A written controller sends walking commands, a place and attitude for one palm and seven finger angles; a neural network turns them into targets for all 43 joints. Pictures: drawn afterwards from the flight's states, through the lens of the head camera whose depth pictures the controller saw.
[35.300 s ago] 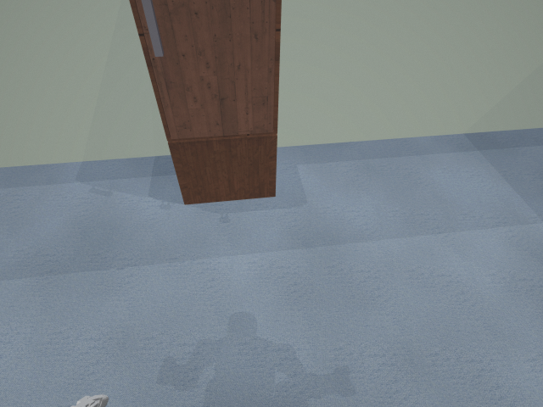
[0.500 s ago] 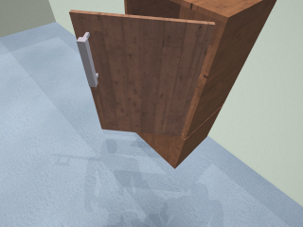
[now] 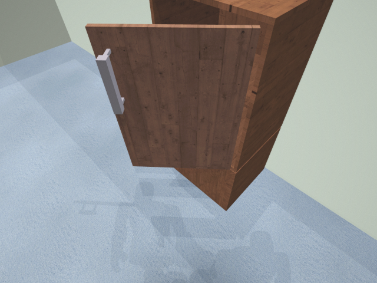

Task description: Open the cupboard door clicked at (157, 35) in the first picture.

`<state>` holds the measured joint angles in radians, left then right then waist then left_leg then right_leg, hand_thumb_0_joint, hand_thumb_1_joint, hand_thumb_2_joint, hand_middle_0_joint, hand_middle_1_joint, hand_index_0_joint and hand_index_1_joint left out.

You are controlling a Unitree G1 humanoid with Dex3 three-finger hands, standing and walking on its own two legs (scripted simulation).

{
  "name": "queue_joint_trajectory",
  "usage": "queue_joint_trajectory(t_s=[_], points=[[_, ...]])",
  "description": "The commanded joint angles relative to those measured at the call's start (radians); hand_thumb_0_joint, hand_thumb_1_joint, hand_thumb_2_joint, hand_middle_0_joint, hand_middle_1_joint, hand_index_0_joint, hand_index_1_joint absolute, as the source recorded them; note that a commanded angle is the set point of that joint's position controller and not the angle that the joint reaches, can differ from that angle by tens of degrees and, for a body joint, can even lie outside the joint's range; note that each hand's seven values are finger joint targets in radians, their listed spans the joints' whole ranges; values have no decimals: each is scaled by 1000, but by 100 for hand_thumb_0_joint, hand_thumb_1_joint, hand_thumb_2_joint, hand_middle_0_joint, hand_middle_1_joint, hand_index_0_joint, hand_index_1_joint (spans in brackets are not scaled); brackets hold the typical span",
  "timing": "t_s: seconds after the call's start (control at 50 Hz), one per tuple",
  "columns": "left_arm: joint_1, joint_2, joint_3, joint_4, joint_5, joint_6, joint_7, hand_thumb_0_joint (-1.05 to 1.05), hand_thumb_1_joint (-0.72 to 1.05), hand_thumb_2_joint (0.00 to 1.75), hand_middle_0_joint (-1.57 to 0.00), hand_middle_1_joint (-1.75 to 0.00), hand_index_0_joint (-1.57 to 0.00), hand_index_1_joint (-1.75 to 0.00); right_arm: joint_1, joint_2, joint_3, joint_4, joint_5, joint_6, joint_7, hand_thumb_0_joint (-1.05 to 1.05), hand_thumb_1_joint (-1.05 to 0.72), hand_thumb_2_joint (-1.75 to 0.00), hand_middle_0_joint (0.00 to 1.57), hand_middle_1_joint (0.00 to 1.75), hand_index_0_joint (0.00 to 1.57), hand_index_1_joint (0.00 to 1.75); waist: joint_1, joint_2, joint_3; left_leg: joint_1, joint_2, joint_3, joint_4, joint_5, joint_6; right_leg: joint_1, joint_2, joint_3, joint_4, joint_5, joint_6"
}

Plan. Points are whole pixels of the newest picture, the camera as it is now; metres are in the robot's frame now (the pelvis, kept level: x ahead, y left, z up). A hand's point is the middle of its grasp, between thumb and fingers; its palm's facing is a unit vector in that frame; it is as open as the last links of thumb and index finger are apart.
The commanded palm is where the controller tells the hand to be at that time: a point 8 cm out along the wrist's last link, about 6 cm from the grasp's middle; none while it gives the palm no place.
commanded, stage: look again from close up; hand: left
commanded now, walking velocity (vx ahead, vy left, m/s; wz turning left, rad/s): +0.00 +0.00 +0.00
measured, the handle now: (113, 82) +0.59 +0.25 +0.10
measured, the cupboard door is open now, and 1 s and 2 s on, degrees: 41 41 41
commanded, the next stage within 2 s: raise the hand with hooked fingers in 0.54 s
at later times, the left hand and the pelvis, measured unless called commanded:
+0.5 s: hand out of the picture +0.04 +0.18 -0.17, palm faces +0.00 -0.97 -0.22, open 7.4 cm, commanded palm none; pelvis +0.01 -0.02 +0.00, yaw +0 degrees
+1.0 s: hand (110, 263) +0.17 +0.17 -0.03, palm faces +0.00 -1.00 -0.03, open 8.3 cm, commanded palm +0.13 +0.24 -0.03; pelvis -0.03 -0.03 -0.06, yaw +1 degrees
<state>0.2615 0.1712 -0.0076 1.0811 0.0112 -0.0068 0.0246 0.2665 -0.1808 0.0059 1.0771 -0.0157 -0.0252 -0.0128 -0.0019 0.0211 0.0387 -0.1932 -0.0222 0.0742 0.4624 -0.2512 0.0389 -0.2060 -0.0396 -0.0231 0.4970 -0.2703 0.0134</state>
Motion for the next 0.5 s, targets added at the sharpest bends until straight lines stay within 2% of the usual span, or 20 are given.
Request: queue_joint_trajectory(t_s=[0.0, 0.04, 0.12, 0.18, 0.36, 0.4, 0.48], points=[[37, 131, 23, -38, 4, -22, 8, 0, 90, 90, -20, -30, -20, -30, 23, -123, -20, -34, 2, -21, -11, 0, -90, -90, 20, 30, 20, 30, 6, -19, -2, -15, 125, -130, -126, 90, 10, 1, -60, 74, -87, 85, -48], [30, 134, 23, -34, 3, -23, 7, 0, 90, 90, -20, -30, -20, -30, 15, -125, -20, -29, 2, -20, -12, 0, -90, -90, 20, 30, 20, 30, 5, -36, 2, -7, 125, -125, -120, 98, 7, -4, -62, 79, -94, 93, -48], [22, 142, 23, -28, 4, -22, 7, 0, 90, 90, -20, -30, -20, -30, -3, -130, -20, -17, 3, -19, -12, 0, -90, -90, 20, 30, 20, 30, 6, -18, 4, 5, 129, -119, -124, 113, 4, -4, -65, 84, -99, 109, -48], [19, 146, 23, -25, 5, -22, 6, 0, 90, 90, -20, -30, -20, -30, -11, -128, -20, -13, 3, -17, -12, 0, -90, -90, 20, 30, 20, 30, 6, -32, 10, 7, 129, -116, -124, 108, 3, -3, -65, 86, -110, 111, -48], [2, 163, 25, -19, 3, -24, 3, 0, 90, 90, -20, -30, -20, -30, -35, -145, -20, -1, 3, -20, -14, 0, -90, -90, 20, 30, 20, 30, 8, -15, -23, 34, 133, -112, -117, 163, -3, 20, -72, 89, -114, 167, -49], [0, 167, 25, -22, 4, -25, 4, 0, 90, 90, -20, -30, -20, -30, -37, -148, -20, 1, 4, -19, -14, 0, -90, -90, 20, 30, 20, 30, 8, -34, -20, 36, 133, -110, -113, 172, -4, 21, -74, 90, -116, 188, -49], [-8, 169, 26, -22, 4, -24, 3, 0, 90, 90, -20, -30, -20, -30, -44, -143, -20, 6, 3, -17, -14, 0, -90, -90, 20, 30, 20, 30, 9, -31, -5, 35, 135, -110, -122, 164, -5, 18, -71, 90, -124, 179, -51]])
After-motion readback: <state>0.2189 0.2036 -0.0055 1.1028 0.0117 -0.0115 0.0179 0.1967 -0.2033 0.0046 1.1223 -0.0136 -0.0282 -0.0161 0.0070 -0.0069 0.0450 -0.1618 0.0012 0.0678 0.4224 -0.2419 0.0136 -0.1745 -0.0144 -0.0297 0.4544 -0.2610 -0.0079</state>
